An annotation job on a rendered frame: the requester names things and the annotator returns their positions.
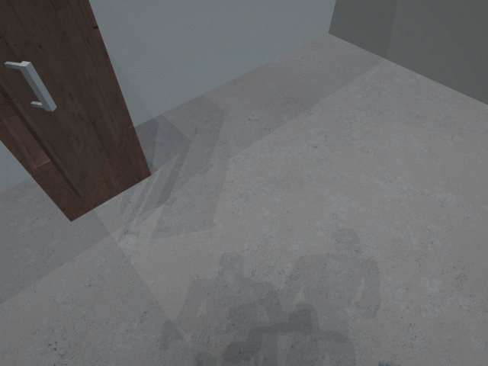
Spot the cupboard door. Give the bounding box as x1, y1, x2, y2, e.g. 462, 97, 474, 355
0, 0, 130, 198

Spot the handle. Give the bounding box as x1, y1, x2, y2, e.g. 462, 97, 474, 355
4, 61, 57, 111

